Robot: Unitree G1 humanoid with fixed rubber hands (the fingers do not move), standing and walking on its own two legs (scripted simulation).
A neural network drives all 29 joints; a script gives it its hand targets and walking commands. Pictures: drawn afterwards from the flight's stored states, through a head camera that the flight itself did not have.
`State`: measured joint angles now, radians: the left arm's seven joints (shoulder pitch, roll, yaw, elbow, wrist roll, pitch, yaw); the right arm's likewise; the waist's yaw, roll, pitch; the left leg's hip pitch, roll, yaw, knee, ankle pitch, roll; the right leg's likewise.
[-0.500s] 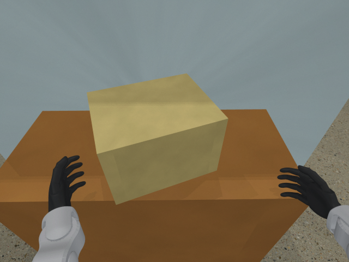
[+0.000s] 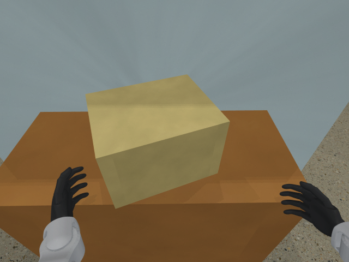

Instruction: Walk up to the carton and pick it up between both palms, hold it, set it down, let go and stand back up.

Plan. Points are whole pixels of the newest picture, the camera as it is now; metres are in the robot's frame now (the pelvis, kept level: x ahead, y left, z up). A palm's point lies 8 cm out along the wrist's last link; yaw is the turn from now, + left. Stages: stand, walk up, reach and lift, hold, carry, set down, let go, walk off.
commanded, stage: set down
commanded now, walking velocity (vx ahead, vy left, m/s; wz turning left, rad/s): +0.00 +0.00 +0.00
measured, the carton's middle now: (154, 135) +0.44 +0.07 +0.08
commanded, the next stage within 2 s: none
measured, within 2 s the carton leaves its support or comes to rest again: neither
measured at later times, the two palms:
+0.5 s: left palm (69, 225) +0.21 +0.23 +0.05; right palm (325, 223) +0.21 -0.30 +0.04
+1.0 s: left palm (69, 229) +0.20 +0.23 +0.04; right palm (310, 237) +0.20 -0.27 +0.01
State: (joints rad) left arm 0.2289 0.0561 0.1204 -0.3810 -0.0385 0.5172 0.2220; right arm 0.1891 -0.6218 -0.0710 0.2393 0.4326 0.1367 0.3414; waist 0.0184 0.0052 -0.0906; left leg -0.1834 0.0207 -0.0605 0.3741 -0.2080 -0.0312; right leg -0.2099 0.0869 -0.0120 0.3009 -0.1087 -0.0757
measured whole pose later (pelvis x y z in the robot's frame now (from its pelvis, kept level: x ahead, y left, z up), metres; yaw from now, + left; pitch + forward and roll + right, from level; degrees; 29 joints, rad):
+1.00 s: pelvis +0.01 +0.00 +0.00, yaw +0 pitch +0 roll -1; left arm 0.28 0.06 0.12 -0.09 -0.01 0.26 0.10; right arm 0.30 -0.53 -0.03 0.25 0.38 0.13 0.25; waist 0.03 0.01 -0.08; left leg -0.15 0.02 -0.06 0.37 -0.23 -0.02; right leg -0.17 0.08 -0.01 0.30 -0.13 -0.08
